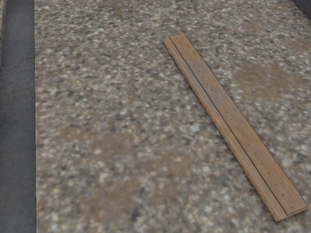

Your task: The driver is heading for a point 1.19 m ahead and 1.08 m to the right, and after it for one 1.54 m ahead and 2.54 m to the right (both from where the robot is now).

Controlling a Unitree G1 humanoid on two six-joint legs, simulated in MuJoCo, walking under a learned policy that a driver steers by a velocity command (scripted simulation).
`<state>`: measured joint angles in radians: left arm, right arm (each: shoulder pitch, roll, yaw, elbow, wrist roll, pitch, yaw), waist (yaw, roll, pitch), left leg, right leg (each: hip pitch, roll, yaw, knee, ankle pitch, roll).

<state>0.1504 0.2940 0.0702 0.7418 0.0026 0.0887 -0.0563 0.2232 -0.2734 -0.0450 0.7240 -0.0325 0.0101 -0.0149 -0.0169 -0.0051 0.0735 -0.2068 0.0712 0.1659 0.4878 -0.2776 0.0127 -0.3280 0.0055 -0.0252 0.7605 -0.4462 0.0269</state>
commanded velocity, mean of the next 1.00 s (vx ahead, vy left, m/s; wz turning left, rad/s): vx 0.00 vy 0.00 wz -0.60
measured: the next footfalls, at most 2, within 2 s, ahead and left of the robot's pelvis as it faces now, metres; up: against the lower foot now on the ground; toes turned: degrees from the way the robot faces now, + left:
right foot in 0.06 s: +0.02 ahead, -0.11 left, +0.00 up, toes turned -4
left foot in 0.60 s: +0.09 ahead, +0.07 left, +0.00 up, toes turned -27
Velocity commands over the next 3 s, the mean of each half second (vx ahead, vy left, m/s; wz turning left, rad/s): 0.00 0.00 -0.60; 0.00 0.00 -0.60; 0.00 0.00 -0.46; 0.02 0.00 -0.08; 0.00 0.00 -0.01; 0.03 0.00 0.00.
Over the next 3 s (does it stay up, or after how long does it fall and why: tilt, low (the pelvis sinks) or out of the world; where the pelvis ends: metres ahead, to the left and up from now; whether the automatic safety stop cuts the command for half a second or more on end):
stays up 0.03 -0.02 0.00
